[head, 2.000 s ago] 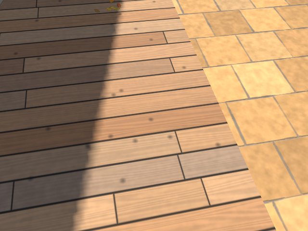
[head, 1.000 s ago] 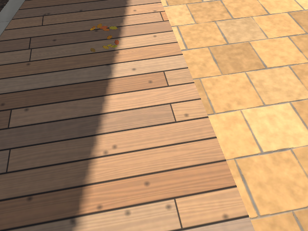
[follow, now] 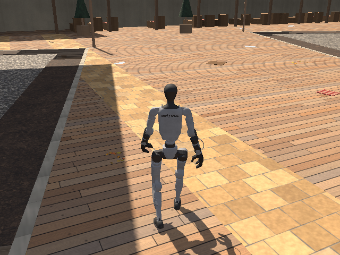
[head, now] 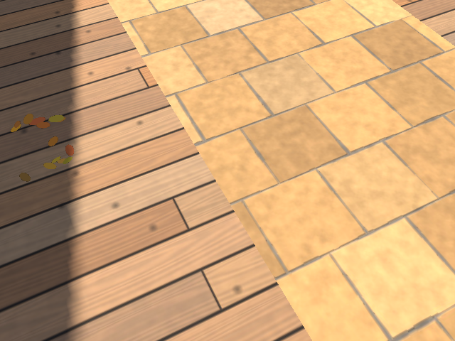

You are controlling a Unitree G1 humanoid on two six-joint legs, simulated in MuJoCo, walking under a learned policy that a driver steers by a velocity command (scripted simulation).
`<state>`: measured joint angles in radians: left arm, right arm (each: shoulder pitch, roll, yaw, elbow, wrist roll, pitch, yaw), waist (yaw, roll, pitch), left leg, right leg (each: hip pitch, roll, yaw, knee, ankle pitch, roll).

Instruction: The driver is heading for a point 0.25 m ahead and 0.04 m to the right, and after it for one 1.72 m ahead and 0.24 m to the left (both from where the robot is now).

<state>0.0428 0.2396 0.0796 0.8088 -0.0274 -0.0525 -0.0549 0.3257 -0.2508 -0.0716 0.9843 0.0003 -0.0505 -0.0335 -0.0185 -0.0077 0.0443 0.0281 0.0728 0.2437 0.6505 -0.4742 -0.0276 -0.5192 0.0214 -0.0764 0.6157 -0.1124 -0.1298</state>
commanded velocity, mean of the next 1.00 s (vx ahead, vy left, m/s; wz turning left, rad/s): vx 0.12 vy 0.00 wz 0.15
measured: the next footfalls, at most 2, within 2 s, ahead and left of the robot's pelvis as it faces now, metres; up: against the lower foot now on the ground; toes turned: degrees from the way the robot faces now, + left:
left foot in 0.44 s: +0.35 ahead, +0.10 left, +0.00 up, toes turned -5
right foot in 0.80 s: +0.30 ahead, -0.13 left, +0.00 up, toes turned +11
